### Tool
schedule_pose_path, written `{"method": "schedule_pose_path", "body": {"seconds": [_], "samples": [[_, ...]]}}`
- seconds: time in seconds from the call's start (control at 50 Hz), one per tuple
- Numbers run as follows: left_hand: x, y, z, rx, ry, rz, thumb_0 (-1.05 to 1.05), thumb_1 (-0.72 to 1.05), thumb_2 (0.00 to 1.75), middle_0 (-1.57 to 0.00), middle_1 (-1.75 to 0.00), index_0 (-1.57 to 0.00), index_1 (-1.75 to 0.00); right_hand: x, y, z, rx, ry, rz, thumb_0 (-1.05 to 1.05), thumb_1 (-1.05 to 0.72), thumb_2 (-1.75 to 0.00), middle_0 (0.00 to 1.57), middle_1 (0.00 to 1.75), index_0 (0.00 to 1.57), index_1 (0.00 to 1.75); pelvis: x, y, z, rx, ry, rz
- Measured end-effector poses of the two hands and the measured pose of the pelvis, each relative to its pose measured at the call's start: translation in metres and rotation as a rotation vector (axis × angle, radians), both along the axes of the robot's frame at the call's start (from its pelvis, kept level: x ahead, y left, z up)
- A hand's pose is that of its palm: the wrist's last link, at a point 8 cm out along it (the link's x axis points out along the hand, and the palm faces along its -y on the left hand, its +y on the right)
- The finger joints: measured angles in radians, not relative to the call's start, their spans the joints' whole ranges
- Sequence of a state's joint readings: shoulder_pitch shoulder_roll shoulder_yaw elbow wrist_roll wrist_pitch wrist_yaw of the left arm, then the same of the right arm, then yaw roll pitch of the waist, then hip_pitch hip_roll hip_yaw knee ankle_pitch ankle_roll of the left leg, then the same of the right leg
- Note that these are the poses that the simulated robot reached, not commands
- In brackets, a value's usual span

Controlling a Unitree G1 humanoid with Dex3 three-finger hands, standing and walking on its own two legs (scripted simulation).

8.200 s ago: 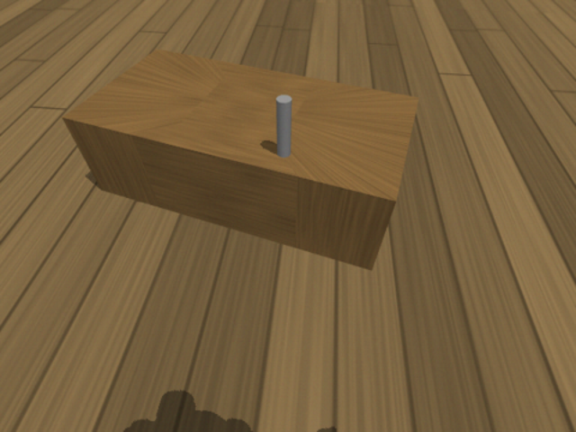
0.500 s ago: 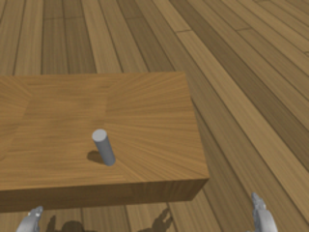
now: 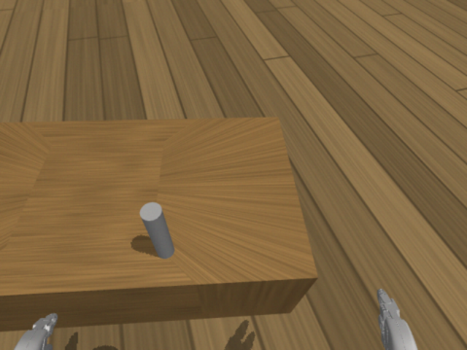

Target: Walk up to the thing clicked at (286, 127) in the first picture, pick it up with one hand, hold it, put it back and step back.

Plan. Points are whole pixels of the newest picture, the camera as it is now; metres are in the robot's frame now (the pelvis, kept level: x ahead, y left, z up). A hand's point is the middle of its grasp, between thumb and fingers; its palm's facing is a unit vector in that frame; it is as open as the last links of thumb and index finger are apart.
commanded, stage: go down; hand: left
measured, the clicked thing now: (159, 233) +0.44 +0.18 -0.22
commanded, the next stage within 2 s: approach in 1.80 s
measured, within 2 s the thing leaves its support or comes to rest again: neither
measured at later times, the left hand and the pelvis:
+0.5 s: hand (50, 323) +0.20 +0.30 -0.06, palm faces +0.15 -0.95 -0.29, open 17.5 cm; pelvis -0.02 +0.00 -0.01, yaw +1 degrees
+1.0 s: hand (32, 259) +0.29 +0.34 -0.01, palm faces +0.16 -0.98 -0.15, open 17.4 cm; pelvis -0.03 +0.00 -0.01, yaw -1 degrees
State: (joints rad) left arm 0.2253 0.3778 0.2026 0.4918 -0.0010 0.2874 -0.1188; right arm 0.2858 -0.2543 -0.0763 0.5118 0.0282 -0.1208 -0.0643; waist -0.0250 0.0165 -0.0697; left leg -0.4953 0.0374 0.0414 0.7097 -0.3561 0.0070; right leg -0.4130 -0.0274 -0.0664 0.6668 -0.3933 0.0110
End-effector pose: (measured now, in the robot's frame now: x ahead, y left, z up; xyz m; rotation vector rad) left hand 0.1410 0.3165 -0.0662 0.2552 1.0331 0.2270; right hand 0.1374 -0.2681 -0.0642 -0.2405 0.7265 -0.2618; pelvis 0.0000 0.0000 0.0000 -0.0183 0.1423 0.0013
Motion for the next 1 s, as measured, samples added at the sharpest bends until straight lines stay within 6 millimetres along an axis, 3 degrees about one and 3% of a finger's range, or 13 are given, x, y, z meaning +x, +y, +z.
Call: {"method": "schedule_pose_path", "body": {"seconds": [0.34, 0.48, 0.66, 0.82, 1.0], "samples": [[-0.01, 0.01, 0.01, -0.004, -0.052, 0.009, -0.01, -0.58, 0.04, -0.09, -0.05, -0.08, -0.05, -0.009, 0.012, 0.009, 0.01, -0.061, 0.034, -0.01, 0.53, -0.04, 0.06, 0.05, 0.06, 0.05, -0.01, -0.002, -0.003, -0.001, -0.011, 0.006], [0.029, 0.026, 0.029, 0.001, -0.221, 0.016, -0.01, -0.57, 0.06, -0.08, -0.05, -0.07, -0.06, -0.006, 0.016, 0.017, -0.002, -0.121, 0.057, -0.01, 0.54, -0.04, 0.06, 0.05, 0.06, 0.05, -0.018, -0.004, -0.006, -0.003, -0.014, 0.015], [0.089, 0.046, 0.06, -0.051, -0.342, -0.03, -0.01, -0.56, 0.07, -0.07, -0.05, -0.06, -0.05, -0.029, 0.011, 0.011, -0.006, -0.093, 0.025, -0.01, 0.54, -0.04, 0.06, 0.05, 0.06, 0.05, -0.022, -0.002, -0.006, -0.004, -0.005, -0.004], [0.109, 0.057, 0.063, -0.102, -0.406, -0.028, -0.01, -0.57, 0.07, -0.06, -0.05, -0.06, -0.05, -0.036, 0.004, 0.012, -0.027, -0.077, 0.012, -0.02, 0.54, -0.04, 0.06, 0.05, 0.06, 0.05, -0.025, 0.001, -0.006, -0.003, 0.015, -0.021], [0.125, 0.072, 0.071, -0.106, -0.511, -0.032, -0.02, -0.54, 0.07, -0.05, -0.04, -0.05, -0.05, -0.03, 0.001, 0.014, -0.067, -0.041, 0.039, -0.02, 0.54, -0.04, 0.06, 0.05, 0.06, 0.05, -0.025, 0.001, -0.008, -0.008, 0.037, -0.013]]}}
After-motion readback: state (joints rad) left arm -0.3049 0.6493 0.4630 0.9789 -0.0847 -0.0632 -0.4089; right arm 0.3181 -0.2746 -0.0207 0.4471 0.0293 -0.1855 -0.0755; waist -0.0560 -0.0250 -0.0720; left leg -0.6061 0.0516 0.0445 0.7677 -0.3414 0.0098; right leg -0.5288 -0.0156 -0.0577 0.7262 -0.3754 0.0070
